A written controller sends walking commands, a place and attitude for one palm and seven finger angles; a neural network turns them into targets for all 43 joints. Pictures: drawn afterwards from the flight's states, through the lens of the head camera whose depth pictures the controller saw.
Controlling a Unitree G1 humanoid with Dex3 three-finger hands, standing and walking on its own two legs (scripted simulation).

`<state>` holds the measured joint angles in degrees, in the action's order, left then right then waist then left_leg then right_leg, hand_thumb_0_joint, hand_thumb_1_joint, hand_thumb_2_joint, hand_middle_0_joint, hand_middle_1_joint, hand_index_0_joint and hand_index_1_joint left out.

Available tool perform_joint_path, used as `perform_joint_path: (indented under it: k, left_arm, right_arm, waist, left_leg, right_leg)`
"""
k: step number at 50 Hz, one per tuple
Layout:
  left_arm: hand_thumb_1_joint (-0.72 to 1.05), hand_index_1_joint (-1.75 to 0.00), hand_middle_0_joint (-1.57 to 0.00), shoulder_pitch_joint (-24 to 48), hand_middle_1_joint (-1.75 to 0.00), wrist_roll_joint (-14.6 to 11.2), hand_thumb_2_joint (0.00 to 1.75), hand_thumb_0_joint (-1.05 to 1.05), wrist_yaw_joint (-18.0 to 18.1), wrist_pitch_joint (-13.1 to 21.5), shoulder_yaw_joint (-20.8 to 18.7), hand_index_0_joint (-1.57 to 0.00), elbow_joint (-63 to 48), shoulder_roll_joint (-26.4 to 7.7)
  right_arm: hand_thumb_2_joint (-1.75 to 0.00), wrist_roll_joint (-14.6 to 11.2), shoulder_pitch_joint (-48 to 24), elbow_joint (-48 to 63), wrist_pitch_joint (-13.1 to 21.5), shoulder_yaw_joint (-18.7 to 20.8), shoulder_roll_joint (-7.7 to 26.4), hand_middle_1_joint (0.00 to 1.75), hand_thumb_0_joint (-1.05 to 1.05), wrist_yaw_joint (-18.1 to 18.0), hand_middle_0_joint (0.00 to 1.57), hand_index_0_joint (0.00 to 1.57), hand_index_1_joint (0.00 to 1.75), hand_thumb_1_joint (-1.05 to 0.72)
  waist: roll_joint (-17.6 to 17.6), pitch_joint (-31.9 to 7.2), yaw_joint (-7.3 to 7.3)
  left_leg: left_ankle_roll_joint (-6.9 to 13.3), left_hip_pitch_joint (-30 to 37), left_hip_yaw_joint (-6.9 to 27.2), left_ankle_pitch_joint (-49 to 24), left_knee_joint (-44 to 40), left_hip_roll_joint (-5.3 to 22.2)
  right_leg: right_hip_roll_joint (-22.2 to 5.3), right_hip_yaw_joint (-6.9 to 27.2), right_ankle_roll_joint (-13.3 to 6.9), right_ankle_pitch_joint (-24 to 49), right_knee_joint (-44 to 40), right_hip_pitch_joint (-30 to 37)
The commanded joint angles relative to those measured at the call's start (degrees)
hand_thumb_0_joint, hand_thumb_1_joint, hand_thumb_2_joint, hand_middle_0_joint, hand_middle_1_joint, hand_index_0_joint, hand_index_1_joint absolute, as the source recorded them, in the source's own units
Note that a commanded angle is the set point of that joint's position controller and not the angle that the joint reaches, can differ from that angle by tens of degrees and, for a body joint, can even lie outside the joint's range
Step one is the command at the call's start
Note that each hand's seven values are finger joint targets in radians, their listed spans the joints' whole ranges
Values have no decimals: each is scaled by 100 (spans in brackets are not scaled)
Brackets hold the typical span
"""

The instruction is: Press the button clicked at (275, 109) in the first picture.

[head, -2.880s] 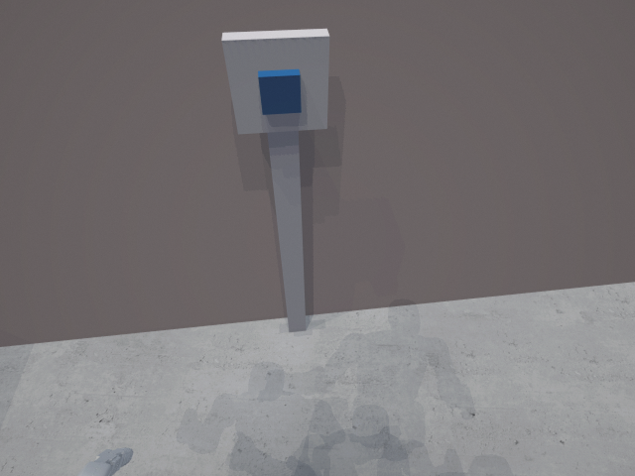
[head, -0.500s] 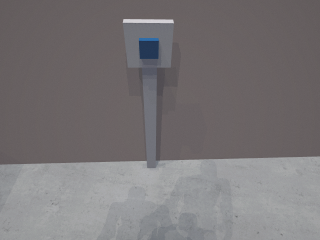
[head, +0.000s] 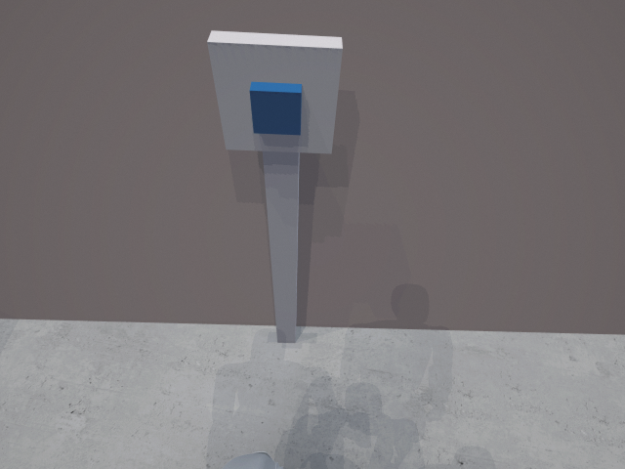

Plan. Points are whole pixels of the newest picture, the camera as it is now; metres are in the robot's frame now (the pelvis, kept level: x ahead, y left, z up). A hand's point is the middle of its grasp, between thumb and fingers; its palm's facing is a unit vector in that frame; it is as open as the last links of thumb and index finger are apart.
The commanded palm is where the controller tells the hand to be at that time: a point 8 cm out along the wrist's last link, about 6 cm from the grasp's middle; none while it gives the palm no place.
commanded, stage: come to a stop and stand still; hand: left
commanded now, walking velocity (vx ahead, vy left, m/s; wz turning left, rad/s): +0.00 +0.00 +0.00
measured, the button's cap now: (277, 108) +0.53 +0.11 +0.17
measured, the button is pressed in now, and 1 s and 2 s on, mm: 0 0 0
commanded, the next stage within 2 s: look again from close up in 1.82 s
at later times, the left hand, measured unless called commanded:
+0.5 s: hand (224, 466) +0.14 +0.14 -0.16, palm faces +0.00 -0.96 -0.28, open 7.4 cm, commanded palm none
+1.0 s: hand out of the picture +0.05 +0.21 -0.17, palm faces +0.06 -0.98 -0.18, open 7.4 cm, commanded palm none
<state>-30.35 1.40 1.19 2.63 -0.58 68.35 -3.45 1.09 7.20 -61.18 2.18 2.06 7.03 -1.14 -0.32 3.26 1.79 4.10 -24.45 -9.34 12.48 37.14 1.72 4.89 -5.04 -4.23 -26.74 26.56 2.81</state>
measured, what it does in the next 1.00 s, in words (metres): steps on the spot: right foot, then left foot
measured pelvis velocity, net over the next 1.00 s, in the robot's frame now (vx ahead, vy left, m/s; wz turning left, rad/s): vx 0.03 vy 0.01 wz -0.02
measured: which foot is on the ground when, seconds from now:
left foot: down 0.00-0.46, up 0.48-0.88, down 0.90-1.00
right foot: down 0.00-0.02, up 0.04-0.44, down 0.46-0.90, up 0.92-1.00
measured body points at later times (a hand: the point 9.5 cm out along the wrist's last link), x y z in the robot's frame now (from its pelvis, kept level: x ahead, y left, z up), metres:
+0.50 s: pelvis +0.08 -0.06 +0.00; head +0.11 -0.09 +0.45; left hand +0.14 +0.19 -0.14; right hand +0.12 -0.30 -0.16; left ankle +0.06 +0.07 -0.71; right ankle +0.10 -0.19 -0.72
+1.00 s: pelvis +0.03 +0.01 +0.02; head +0.02 +0.06 +0.46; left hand +0.04 +0.26 -0.16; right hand +0.07 -0.23 -0.11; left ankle +0.01 +0.10 -0.72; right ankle +0.06 -0.16 -0.68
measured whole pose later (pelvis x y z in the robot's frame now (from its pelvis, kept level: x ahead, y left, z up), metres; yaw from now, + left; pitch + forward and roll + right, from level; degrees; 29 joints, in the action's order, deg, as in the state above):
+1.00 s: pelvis +0.03 +0.01 +0.02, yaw -1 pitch -1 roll -1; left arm -15.8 1.5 1.3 -4.8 -4.2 59.3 -13.1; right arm 1.0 14.3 -58.0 -1.4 1.9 8.5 -0.9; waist -4.2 -0.1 1.3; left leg 3.0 -11.1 -3.5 19.1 31.0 -0.1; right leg -3.8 1.4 2.0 -22.1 45.0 -23.8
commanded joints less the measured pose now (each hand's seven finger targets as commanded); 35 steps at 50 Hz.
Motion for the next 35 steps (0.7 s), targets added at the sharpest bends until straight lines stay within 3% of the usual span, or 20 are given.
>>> perform_joint_path:
  k: [1, 2, 3, 5, 6, 7, 9, 13, 18, 20, 21, 22, 23, 24, 25, 26, 28, 29, 31, 35]
  left_arm:
    - [90, -30, -20, -398, -30, -164, 90, 0, 67, 83, -121, -20, -502, -660]
    - [90, -30, -20, -100, -30, -87, 90, 0, 127, -36, -180, -20, -504, -756]
    - [90, -30, -20, 193, -30, -23, 90, 0, 96, -119, -225, -20, -541, -662]
    - [90, -30, -20, 147, -30, 43, 90, 0, 23, -279, -256, -20, -603, -451]
    - [90, -30, -20, -87, -30, 39, 90, 0, 39, -361, -268, -20, -539, -374]
    - [90, -30, -20, -210, -30, 24, 90, 0, 48, -440, -271, -20, -561, -363]
    - [90, -30, -20, -68, -30, 19, 90, 0, 73, -544, -303, -20, -684, -490]
    - [90, -30, -20, 480, -30, -5, 90, 0, 76, -593, -392, -20, -1003, -768]
    - [90, -30, -20, 1279, -30, -8, 90, 0, 50, -487, -387, -20, -1363, -896]
    - [90, -30, -20, 1155, -30, -12, 90, 0, 41, -405, -404, -20, -1360, -972]
    - [90, -30, -20, 924, -30, 12, 90, 0, 35, -337, -421, -20, -1290, -1101]
    - [90, -30, -20, 840, -30, 58, 90, 0, 55, -233, -463, -20, -1284, -1464]
    - [90, -30, -20, 918, -30, 113, 90, 0, 122, -177, -545, -20, -1345, -2029]
    - [90, -30, -20, 875, -30, 11, 90, 0, 118, -227, -496, -20, -1389, -2050]
    - [90, -30, -20, 1002, -30, 22, 90, 0, 123, -256, -472, -20, -1421, -1972]
    - [90, -30, -20, 1241, -30, 34, 90, 0, 173, -255, -539, -20, -1418, -1928]
    - [90, -30, -20, 1525, -30, 7, 90, 0, 196, -248, -452, -20, -1503, -1681]
    - [90, -30, -20, 1569, -30, 5, 90, 0, 208, -239, -443, -20, -1545, -1658]
    - [90, -30, -20, 1553, -30, 4, 90, 0, 224, -242, -461, -20, -1558, -1702]
    - [90, -30, -20, 1387, -30, 46, 90, 0, 221, -263, -484, -20, -1527, -1744]
  right_arm:
    - [-90, -24, 2585, -315, 62, 306, 1535, 30, 0, -241, 20, 20, 30, -90]
    - [-90, -91, 1986, -247, 26, 262, 1344, 30, 0, -257, 20, 20, 30, -90]
    - [-90, -82, 1494, -166, 74, 161, 993, 30, 0, -299, 20, 20, 30, -90]
    - [-90, -43, 939, -24, 118, -34, 532, 30, 0, -311, 20, 20, 30, -90]
    - [-90, -43, 707, -23, 125, -43, 337, 30, 0, -303, 20, 20, 30, -90]
    - [-90, -42, 567, 59, 101, -22, 478, 30, 0, -277, 20, 20, 30, -90]
    - [-90, -67, 424, 198, 50, 36, 651, 30, 0, -243, 20, 20, 30, -90]
    - [-90, -13, 192, 389, -90, 186, 950, 30, 0, -180, 20, 20, 30, -90]
    - [-90, 78, 297, 434, -244, 381, 1184, 30, 0, -111, 20, 20, 30, -90]
    - [-90, 73, 276, 454, -296, 426, 1279, 30, 0, -79, 20, 20, 30, -90]
    - [-90, 49, 337, 458, -319, 430, 1260, 30, 0, -51, 20, 20, 30, -90]
    - [-90, 19, 682, 425, -338, 396, 990, 30, 0, -11, 20, 20, 30, -90]
    - [-90, -32, 956, 583, -340, 324, 545, 30, 0, -5, 20, 20, 30, -90]
    - [-90, -53, 917, 613, -439, 355, 706, 30, 0, -71, 20, 20, 30, -90]
    - [-90, -43, 721, 624, -523, 353, 648, 30, 0, -48, 20, 20, 30, -90]
    - [-90, -16, 690, 656, -565, 341, 657, 30, 0, -41, 20, 20, 30, -90]
    - [-90, 8, 517, 590, -578, 396, 948, 30, 0, 11, 20, 20, 30, -90]
    - [-90, 10, 485, 600, -590, 379, 952, 30, 0, 42, 20, 20, 30, -90]
    - [-90, 14, 465, 581, -623, 366, 922, 30, 0, 90, 20, 20, 30, -90]
    - [-90, 43, 409, 637, -590, 318, 880, 30, 0, 128, 20, 20, 30, -90]
  waist:
    - [797, -1793, -866]
    - [217, -1033, -645]
    - [227, -241, -509]
    - [384, 514, -86]
    - [341, 446, 96]
    - [492, 266, 163]
    - [701, 92, 175]
    - [1104, 10, 122]
    - [1257, -201, -126]
    - [1134, -379, -41]
    - [794, -528, 62]
    - [-281, -764, 43]
    - [-1964, -958, -58]
    - [-1646, -1184, 12]
    - [-1121, -962, -4]
    - [-1517, -908, -112]
    - [-1467, -502, -102]
    - [-1189, -480, -99]
    - [-1003, -513, -80]
    - [-1082, -600, 44]
  left_leg:
    - [1573, 3816, 3657, -4289, -1332, 2986]
    - [1533, 2926, 3105, -4022, -1642, 2945]
    - [1189, 1925, 2520, -3945, -1907, 2621]
    - [740, 679, 1403, -3775, -2080, 1902]
    - [577, 441, 916, -3765, -2039, 1683]
    - [489, 411, 599, -3807, -1994, 1529]
    - [482, 504, 417, -4015, -1938, 1427]
    - [493, 751, 329, -4040, -1678, 1405]
    - [436, 1484, 639, -3464, -1192, 1535]
    - [250, 1447, 677, -2779, -827, 1491]
    - [23, 1380, 541, -2054, -374, 1259]
    - [-334, 1233, 319, -500, 553, 742]
    - [-554, 23, 358, 2273, 1783, -130]
    - [-525, 76, 1059, 2663, 2439, -257]
    - [-530, 7, 1253, 2284, 2979, -196]
    - [-572, -367, 1260, 2130, 3419, -259]
    - [-668, -533, 1349, 1416, 3866, -123]
    - [-699, -571, 1369, 1161, 3853, -134]
    - [-747, -561, 1310, 876, 3689, -167]
    - [-785, -498, 1159, 978, 2787, -98]
  right_leg:
    - [-141, 530, 188, -553, 5309, -3173]
    - [-481, 940, 159, -339, 5441, -3243]
    - [-693, 976, 300, 102, 5171, -3237]
    - [-880, 836, 501, 370, 4516, -2819]
    - [-887, 773, 550, 581, 4236, -2552]
    - [-857, 666, 588, 687, 3999, -2439]
    - [-837, 523, 643, 943, 3773, -2486]
    - [-819, 494, 658, 1067, 3471, -2705]
    - [-815, 274, 592, 636, 2070, -2593]
    - [-828, 216, 566, 1018, 1212, -2083]
    - [-855, 170, 598, 1794, 434, -1648]
    - [-1373, 584, 600, 3381, -359, -1240]
    - [-2617, 2175, 130, 6263, -191, -609]
    - [-3080, 2112, -320, 7220, -203, -822]
    - [-2932, 1684, -478, 6558, -249, -1094]
    - [-2742, 1851, -424, 6300, -265, -996]
    - [-2540, 1561, -417, 5564, -283, -1336]
    - [-2453, 1409, -405, 5164, -336, -1347]
    - [-2377, 1300, -342, 4301, -474, -1321]
    - [-2399, 1457, -405, 2825, -747, -1039]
